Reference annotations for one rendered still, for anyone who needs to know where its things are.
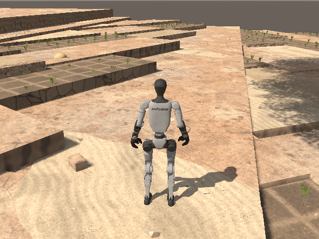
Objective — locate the right robot upper arm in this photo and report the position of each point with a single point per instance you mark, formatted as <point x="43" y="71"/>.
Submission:
<point x="178" y="114"/>

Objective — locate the robot left foot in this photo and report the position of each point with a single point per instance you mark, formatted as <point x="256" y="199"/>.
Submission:
<point x="147" y="201"/>

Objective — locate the robot right hand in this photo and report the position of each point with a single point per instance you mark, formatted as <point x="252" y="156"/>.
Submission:
<point x="182" y="139"/>

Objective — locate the robot left forearm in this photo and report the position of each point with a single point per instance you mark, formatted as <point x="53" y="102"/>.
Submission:
<point x="136" y="131"/>

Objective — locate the left robot thigh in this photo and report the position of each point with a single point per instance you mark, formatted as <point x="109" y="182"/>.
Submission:
<point x="148" y="154"/>

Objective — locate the robot right forearm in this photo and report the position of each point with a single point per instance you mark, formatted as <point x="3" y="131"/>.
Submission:
<point x="183" y="131"/>

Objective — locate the left robot upper arm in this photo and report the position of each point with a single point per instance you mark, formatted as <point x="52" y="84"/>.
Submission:
<point x="141" y="114"/>

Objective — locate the robot left hand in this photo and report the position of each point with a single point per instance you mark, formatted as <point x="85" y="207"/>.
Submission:
<point x="133" y="141"/>

